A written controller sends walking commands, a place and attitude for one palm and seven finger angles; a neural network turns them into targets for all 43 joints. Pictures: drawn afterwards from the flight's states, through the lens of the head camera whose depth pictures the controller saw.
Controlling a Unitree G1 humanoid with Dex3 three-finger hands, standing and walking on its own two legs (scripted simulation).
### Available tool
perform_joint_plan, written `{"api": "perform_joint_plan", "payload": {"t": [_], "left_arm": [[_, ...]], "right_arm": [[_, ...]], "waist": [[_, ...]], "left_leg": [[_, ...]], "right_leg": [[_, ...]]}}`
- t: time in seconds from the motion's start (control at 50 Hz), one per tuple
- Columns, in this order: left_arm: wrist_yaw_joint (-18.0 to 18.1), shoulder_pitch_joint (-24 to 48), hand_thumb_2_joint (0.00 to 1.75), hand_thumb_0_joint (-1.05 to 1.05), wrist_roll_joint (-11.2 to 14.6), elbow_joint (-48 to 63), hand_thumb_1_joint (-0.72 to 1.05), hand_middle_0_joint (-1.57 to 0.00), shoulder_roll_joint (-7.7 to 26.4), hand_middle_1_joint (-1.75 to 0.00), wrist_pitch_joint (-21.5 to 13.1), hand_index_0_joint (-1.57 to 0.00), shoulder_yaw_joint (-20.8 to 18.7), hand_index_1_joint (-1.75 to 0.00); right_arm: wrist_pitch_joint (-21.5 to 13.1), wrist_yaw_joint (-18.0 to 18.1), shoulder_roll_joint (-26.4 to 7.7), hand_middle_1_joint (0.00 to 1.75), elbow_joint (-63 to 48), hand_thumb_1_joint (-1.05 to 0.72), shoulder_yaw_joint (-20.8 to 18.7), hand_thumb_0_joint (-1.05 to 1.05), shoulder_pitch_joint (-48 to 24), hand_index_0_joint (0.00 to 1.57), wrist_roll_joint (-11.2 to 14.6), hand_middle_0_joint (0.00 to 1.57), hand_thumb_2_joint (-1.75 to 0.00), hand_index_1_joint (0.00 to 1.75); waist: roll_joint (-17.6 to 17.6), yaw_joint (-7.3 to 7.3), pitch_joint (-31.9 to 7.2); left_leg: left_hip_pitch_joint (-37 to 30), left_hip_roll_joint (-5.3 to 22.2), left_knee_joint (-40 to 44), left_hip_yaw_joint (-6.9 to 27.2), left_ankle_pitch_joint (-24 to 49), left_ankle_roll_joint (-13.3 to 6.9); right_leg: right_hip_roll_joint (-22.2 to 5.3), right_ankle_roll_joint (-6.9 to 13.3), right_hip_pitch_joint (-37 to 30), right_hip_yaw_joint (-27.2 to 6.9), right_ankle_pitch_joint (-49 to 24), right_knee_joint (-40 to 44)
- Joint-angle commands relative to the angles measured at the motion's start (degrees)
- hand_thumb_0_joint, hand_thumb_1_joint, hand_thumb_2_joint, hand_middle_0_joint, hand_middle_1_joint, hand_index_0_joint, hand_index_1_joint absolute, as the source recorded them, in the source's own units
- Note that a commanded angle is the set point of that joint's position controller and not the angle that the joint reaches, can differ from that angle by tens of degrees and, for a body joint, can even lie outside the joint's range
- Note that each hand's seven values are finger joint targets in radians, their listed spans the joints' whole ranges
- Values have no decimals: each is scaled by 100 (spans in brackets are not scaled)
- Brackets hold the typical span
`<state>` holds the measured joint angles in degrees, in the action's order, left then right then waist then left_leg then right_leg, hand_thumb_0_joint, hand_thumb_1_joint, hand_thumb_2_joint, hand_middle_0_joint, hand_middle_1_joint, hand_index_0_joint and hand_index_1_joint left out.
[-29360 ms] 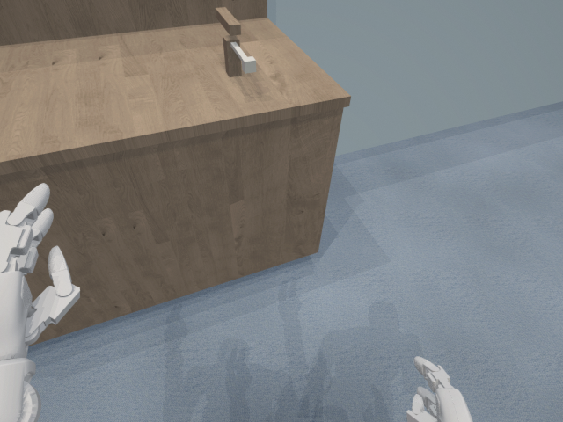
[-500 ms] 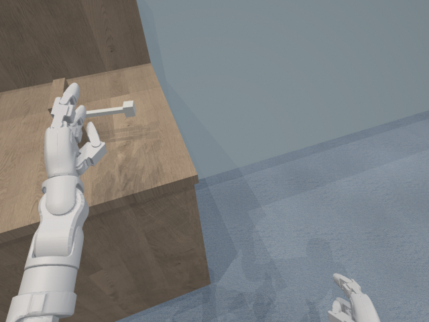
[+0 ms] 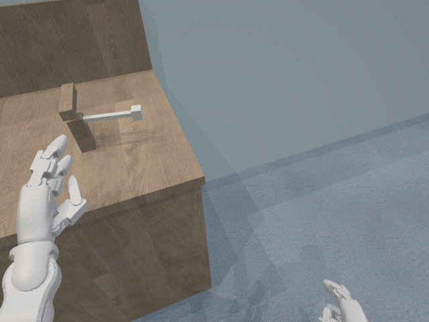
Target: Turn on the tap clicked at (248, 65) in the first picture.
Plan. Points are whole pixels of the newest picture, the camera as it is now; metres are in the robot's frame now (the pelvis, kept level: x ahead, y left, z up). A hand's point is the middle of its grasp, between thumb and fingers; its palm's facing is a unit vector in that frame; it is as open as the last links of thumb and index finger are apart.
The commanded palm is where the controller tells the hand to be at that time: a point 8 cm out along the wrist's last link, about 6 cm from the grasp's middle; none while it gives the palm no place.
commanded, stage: draw the hand back beside the body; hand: left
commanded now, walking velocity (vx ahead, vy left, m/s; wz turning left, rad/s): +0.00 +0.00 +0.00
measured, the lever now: (137, 112) +0.56 +0.26 +0.12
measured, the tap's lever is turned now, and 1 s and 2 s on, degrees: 79 79 79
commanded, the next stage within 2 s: step back with the hand held close in 0.44 s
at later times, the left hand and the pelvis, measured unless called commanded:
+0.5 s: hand (60, 229) +0.20 +0.25 +0.16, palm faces +0.43 -0.85 -0.30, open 7.4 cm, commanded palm +0.15 +0.29 +0.17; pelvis -0.01 +0.00 +0.00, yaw +1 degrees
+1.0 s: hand (52, 235) +0.19 +0.26 +0.15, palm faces +0.38 -0.82 -0.42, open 7.4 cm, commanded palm +0.14 +0.30 +0.17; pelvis -0.02 +0.02 -0.01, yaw +0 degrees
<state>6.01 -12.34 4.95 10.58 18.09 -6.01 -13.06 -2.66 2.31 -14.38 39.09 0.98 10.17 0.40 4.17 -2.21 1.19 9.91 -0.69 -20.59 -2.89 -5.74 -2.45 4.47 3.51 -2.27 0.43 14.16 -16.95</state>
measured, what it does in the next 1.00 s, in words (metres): stands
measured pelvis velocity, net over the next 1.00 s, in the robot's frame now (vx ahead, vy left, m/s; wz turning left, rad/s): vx -0.02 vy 0.02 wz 0.00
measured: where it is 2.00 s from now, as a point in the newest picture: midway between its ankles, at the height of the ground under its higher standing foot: outside the picture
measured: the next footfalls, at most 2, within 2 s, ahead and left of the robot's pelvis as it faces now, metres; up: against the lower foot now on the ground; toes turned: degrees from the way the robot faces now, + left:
right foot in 1.50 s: -0.10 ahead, -0.06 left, +0.00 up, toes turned +6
left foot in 1.98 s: -0.13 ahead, +0.20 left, +0.00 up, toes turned +4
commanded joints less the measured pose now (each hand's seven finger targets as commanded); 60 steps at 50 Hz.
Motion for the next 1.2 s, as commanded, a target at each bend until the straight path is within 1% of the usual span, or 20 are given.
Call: {"api": "perform_joint_plan", "payload": {"t": [0.0, 0.14, 0.22, 0.3, 0.42, 0.5, 0.54, 0.56, 0.58, 0.6, 0.66, 0.7, 0.78, 0.82, 0.86, 0.94, 1.02, 1.08, 1.12, 1.18], "left_arm": [[111, 443, 90, 0, -17, 1840, 90, -20, 1165, -30, -466, -20, -689, -30], [125, -666, 90, 0, -19, 2329, 90, -20, 1093, -30, -503, -20, -832, -30], [171, 12, 90, 0, -85, 2126, 90, -20, 973, -30, -482, -20, -630, -30], [213, 70, 90, 0, -88, 1881, 90, -20, 1004, -30, -511, -20, -688, -30], [206, -170, 90, 0, -96, 2088, 90, -20, 1054, -30, -516, -20, -737, -30], [196, -263, 90, 0, -72, 2042, 90, -20, 1036, -30, -478, -20, -765, -30], [203, -62, 90, 0, -80, 2242, 90, -20, 1111, -30, -499, -20, -807, -30], [223, 77, 90, 0, -90, 2518, 90, -20, 1830, -30, -615, -20, -1589, -30], [167, -352, 90, 0, -127, 2159, 90, -20, 1369, -30, -592, -20, -1228, -30], [155, -611, 90, 0, -143, 1942, 90, -20, 1235, -30, -545, -20, -1124, -30], [143, -827, 90, 0, -159, 2080, 90, -20, 995, -30, -546, -20, -882, -30], [183, -929, 90, 0, -163, 2237, 90, -20, 1052, -30, -520, -20, -900, -30], [243, -1035, 90, 0, -164, 2477, 90, -20, 1299, -30, -434, -20, -1115, -30], [269, -893, 90, 0, -173, 2692, 90, -20, 1480, -30, -400, -20, -1263, -30], [306, -1077, 90, 0, -161, 2597, 90, -20, 1434, -30, -359, -20, -1278, -30], [352, -1103, 90, 0, -151, 2634, 90, -20, 1357, -30, -309, -20, -1209, -30], [374, -1094, 90, 0, -136, 2561, 90, -20, 1315, -30, -314, -20, -1178, -30], [405, -1006, 90, 0, -149, 2563, 90, -20, 1258, -30, -364, -20, -1052, -30], [437, -873, 90, 0, -165, 2673, 90, -20, 1350, -30, -441, -20, -1108, -30], [495, -829, 90, 0, -211, 2710, 90, -20, 1301, -30, -493, -20, -1021, -30]], "right_arm": [[-456, 40, -577, 30, -997, -90, -264, 0, -1012, 20, -4, 20, -90, 30], [-567, 16, -531, 30, -999, -90, -286, 0, -973, 20, -26, 20, -90, 30], [-628, 69, -569, 30, -894, -90, -305, 0, -933, 20, -34, 20, -90, 30], [-678, 121, -558, 30, -874, -90, -301, 0, -947, 20, -48, 20, -90, 30], [-736, 82, -541, 30, -862, -90, -267, 0, -970, 20, -74, 20, -90, 30], [-722, 62, -508, 30, -861, -90, -252, 0, -994, 20, -85, 20, -90, 30], [-713, 65, -508, 30, -873, -90, -256, 0, -998, 20, -82, 20, -90, 30], [-565, 114, -647, 30, -1123, -90, -275, 0, -1132, 20, -55, 20, -90, 30], [-451, 135, -549, 30, -1038, -90, -246, 0, -1055, 20, -78, 20, -90, 30], [-368, 124, -511, 30, -1072, -90, -251, 0, -1026, 20, -70, 20, -90, 30], [-281, 154, -518, 30, -1169, -90, -285, 0, -847, 20, -24, 20, -90, 30], [-241, 190, -596, 30, -1222, -90, -328, 0, -756, 20, -13, 20, -90, 30], [-127, 270, -626, 30, -1354, -90, -367, 0, -744, 20, 2, 20, -90, 30], [-74, 294, -640, 30, -1407, -90, -385, 0, -780, 20, 5, 20, -90, 30], [-26, 311, -602, 30, -1417, -90, -393, 0, -743, 20, 9, 20, -90, 30], [30, 307, -612, 30, -1441, -90, -390, 0, -777, 20, 16, 20, -90, 30], [40, 311, -620, 30, -1451, -90, -376, 0, -845, 20, 1, 20, -90, 30], [31, 311, -591, 30, -1445, -90, -346, 0, -799, 20, -5, 20, -90, 30], [20, 334, -582, 30, -1410, -90, -342, 0, -823, 20, -32, 20, -90, 30], [-16, 361, -563, 30, -1372, -90, -320, 0, -736, 20, -55, 20, -90, 30]], "waist": [[-26, -40, -708], [139, -23, -399], [-100, 124, -25], [-276, 46, -138], [55, -62, -395], [-120, -51, -183], [-34, -47, -261], [-32, -21, 43], [-105, 51, -92], [-256, 32, -74], [-9, 105, -558], [43, 114, -858], [-311, 92, -1190], [-273, 89, -1297], [-347, 88, -1312], [-56, 128, -1172], [-209, 150, -783], [-319, 192, -497], [-203, 211, -413], [-204, 220, -347]], "left_leg": [[-1313, 164, 149, 373, 182, 89], [-1207, 194, 166, 392, 37, 126], [-1148, 192, 208, 445, -428, 118], [-1158, 157, 246, 470, -595, 70], [-1239, 164, 287, 483, -181, 123], [-1126, 154, 241, 424, -115, 105], [-1145, 157, 258, 436, -120, 117], [-759, 311, -180, 515, -210, -27], [-644, 293, -398, 562, -159, -31], [-612, 297, -507, 553, -115, -39], [-702, 381, -569, 538, 226, 0], [-782, 448, -554, 578, 739, -18], [-819, 564, -662, 617, 1617, -82], [-817, 583, -699, 629, 1865, -63], [-671, 627, -716, 648, 1910, -87], [-329, 675, -558, 758, 1188, -64], [210, 605, -394, 839, -281, -14], [439, 512, -370, 869, -1198, 53], [316, 478, -439, 867, -1397, 117], [234, 432, -637, 878, -1419, 144]], "right_leg": [[-197, -240, 1114, -154, -799, 510], [-213, -243, 1204, -126, -618, 549], [-190, -280, 1510, -123, -248, 640], [-214, -267, 1433, -138, -74, 632], [-228, -218, 1125, -129, -427, 545], [-234, -233, 1167, -153, -455, 613], [-240, -234, 1136, -147, -438, 593], [-543, -349, 1930, -466, -500, 642], [-724, -359, 2007, -450, -521, 550], [-809, -423, 2126, -523, -544, 571], [-812, -424, 2095, -390, -767, 206], [-734, -463, 1969, -284, -1121, -82], [-651, -548, 1889, -215, -1627, -462], [-631, -528, 1882, -187, -1698, -612], [-632, -548, 1812, -234, -1738, -690], [-609, -501, 1865, -307, -1212, -687], [-679, -413, 2088, -484, -404, -386], [-795, -230, 2409, -605, 591, -58], [-839, -123, 2777, -649, 1233, 156], [-905, -35, 2995, -639, 1415, 208]]}}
